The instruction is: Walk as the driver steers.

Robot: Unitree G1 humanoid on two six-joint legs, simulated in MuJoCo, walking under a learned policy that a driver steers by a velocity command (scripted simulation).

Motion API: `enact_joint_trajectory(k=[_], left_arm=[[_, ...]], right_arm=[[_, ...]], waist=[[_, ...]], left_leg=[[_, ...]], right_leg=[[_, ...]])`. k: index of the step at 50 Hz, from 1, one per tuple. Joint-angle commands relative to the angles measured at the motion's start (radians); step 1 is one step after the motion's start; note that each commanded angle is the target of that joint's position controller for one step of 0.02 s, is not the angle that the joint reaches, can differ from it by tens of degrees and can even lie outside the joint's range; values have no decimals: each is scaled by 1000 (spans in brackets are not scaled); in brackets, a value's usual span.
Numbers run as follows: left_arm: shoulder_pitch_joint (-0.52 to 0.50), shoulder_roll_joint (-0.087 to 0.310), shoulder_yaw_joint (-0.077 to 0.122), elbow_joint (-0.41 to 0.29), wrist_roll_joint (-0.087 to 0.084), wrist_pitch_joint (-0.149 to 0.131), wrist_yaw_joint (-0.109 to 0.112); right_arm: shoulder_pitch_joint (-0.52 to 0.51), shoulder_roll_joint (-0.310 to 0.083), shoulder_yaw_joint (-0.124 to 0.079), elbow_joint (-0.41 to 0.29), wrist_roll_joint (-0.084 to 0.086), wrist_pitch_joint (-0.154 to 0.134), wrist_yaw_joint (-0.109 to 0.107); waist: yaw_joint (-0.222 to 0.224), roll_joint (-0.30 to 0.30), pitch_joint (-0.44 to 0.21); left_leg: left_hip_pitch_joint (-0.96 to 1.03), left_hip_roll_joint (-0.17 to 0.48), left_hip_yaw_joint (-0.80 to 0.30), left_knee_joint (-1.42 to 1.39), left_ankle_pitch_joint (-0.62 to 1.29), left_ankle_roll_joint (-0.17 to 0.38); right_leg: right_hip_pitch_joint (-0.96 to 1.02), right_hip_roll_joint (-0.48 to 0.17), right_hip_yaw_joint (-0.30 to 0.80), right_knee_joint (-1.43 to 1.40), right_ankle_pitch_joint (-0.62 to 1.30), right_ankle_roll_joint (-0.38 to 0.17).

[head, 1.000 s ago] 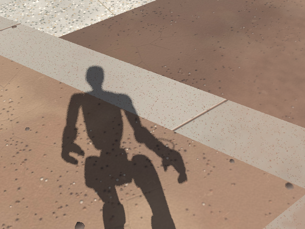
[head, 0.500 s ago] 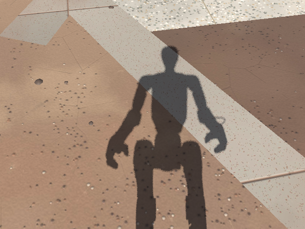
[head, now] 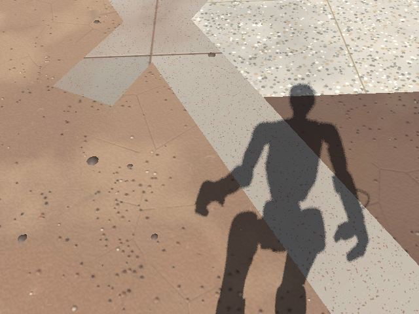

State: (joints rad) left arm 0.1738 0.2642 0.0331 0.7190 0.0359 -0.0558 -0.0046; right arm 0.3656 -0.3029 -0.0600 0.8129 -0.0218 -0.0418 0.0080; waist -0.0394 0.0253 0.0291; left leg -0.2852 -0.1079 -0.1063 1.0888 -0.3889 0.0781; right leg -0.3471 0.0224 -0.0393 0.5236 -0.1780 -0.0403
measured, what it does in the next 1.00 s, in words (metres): walks ahead, turning left: left foot, then right foot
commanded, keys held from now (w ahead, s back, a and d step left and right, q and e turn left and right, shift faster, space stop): w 0.30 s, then w+q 0.48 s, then q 0.22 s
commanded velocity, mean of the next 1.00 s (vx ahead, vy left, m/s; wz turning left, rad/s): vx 0.46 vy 0.00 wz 0.35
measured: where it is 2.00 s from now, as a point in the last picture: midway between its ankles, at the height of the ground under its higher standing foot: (171, 268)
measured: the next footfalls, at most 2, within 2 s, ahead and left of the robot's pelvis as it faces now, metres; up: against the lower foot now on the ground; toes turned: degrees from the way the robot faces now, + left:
left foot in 0.38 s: +0.34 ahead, +0.12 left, +0.00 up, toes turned +6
right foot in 0.92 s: +0.67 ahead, +0.01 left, +0.00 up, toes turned +19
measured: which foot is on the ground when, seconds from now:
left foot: up 0.00-0.36, down 0.38-0.92, up 0.94-1.00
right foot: down 0.00-0.38, up 0.40-0.90, down 0.92-1.00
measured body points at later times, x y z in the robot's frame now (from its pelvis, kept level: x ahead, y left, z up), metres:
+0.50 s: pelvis +0.26 +0.05 +0.00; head +0.28 +0.07 +0.45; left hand +0.26 +0.31 -0.14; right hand +0.41 -0.20 -0.11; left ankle +0.30 +0.11 -0.73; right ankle +0.16 -0.09 -0.65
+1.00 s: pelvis +0.51 +0.06 -0.01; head +0.56 +0.06 +0.44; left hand +0.63 +0.35 -0.09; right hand +0.60 -0.22 -0.14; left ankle +0.34 +0.11 -0.65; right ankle +0.64 +0.00 -0.73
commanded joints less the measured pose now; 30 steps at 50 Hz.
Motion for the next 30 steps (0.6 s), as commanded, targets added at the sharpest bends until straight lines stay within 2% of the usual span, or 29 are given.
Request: enact_joint_trajectory(k=[1,2,3,5,7,10,13,16,17,18,19,20,21,22,23,24,25,26,28,30], left_arm=[[104,95,28,5,-9,-19,0],[139,90,26,25,-12,-31,-5],[149,108,32,39,-19,-39,-8],[165,110,33,58,-26,-48,-11],[186,106,32,79,-28,-45,-11],[216,107,32,108,-30,-40,-15],[268,134,38,139,-28,-36,-14],[270,154,42,159,-23,-26,-8],[262,159,43,163,-23,-22,-5],[260,154,41,170,-25,-16,-2],[266,133,32,166,-23,-14,2],[276,71,12,113,-32,-16,1],[322,66,17,101,-24,-13,-2],[222,136,34,95,-2,-7,2],[166,120,30,75,-8,-16,-6],[147,102,25,74,-10,-20,-9],[153,96,25,77,-1,-11,-10],[170,85,22,81,7,3,-12],[150,77,22,72,13,20,-17],[71,74,22,44,11,28,-19]], right_arm=[[3,-61,-6,-61,-16,0,17],[-4,-56,-5,-57,-20,4,20],[1,-48,-2,-60,-19,8,22],[-63,-46,3,-74,-23,11,29],[-160,-32,14,-103,-24,9,36],[-287,6,39,-135,-18,2,46],[-352,-4,43,-147,-11,-1,43],[-344,-28,36,-146,-13,-4,31],[-300,-37,31,-130,-17,-7,27],[-199,-45,22,-92,-23,-13,22],[-50,-81,5,-41,-33,-21,13],[97,-171,-19,-24,-49,-24,2],[111,-228,-38,-8,-14,-10,-1],[40,-172,-29,-11,18,-4,2],[-28,-126,-18,-20,18,-6,3],[-66,-92,-11,-20,13,-9,4],[-82,-78,-7,-15,16,-13,2],[-88,-74,-7,-10,18,-19,1],[-63,-85,-14,4,24,-29,0],[-31,-100,-21,17,24,-29,-3]], waist=[[34,-112,-18],[38,-118,-12],[24,-142,-39],[30,-126,-23],[42,-116,6],[72,-123,21],[90,-121,23],[69,-119,25],[47,-116,2],[-1,-89,-50],[-55,-53,-140],[-94,100,-268],[-58,251,-312],[-45,104,-175],[-17,66,-75],[13,33,-34],[43,28,-10],[63,44,-19],[70,33,-22],[58,28,7]], left_leg=[[-267,100,-19,37,64,-16],[-255,95,-15,24,66,-19],[-267,90,-4,14,68,-27],[-321,110,15,-33,117,-39],[-362,144,57,-136,184,-56],[-292,159,128,-343,295,-65],[-224,143,162,-457,313,-50],[-174,125,172,-520,251,-8],[-105,101,185,-550,225,11],[28,69,199,-608,234,36],[233,91,153,-616,216,70],[494,349,-195,-658,93,154],[594,498,-604,-802,86,261],[515,442,-512,-808,47,236],[384,400,-392,-826,127,215],[287,350,-313,-852,227,188],[215,310,-252,-871,308,168],[173,287,-218,-884,356,164],[149,264,-190,-904,410,183],[130,251,-181,-935,373,190]], right_leg=[[233,-262,341,-307,34,-129],[227,-247,297,-296,194,-125],[248,-255,280,-300,226,-145],[255,-247,232,-338,240,-156],[256,-234,182,-370,257,-159],[226,-190,101,-380,287,-136],[255,-216,96,-355,335,-125],[326,-258,91,-296,436,-111],[344,-255,65,-226,548,-99],[340,-227,18,-86,647,-80],[254,-190,-27,105,594,-57],[5,-121,-88,434,237,-18],[-256,26,-43,671,-354,0],[-360,-44,55,715,-298,-11],[-357,-79,61,677,-205,-14],[-307,-105,62,615,-154,-8],[-255,-117,60,572,-142,6],[-207,-122,59,542,-134,22],[-202,-116,46,510,-115,49],[-250,-121,40,446,-52,72]])
Velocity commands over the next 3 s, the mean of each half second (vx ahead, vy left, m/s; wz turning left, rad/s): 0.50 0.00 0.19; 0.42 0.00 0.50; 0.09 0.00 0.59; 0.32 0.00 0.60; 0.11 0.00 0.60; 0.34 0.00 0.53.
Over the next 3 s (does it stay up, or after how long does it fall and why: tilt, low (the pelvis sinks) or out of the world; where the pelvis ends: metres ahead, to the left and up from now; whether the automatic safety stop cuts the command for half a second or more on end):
stays up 0.76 0.39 0.02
